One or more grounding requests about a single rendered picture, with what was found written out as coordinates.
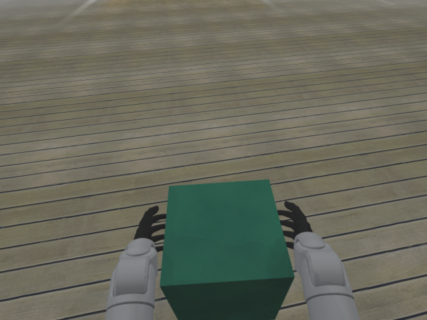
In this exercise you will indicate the left robot forearm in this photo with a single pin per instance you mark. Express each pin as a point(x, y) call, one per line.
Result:
point(132, 287)

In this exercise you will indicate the robot right hand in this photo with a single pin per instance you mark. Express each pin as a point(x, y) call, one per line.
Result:
point(299, 222)

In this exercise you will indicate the right robot forearm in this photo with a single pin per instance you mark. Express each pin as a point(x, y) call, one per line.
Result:
point(326, 286)

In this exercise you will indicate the carton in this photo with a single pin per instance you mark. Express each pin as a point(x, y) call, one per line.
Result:
point(224, 252)

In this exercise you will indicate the robot left hand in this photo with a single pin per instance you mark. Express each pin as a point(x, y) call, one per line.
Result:
point(145, 229)

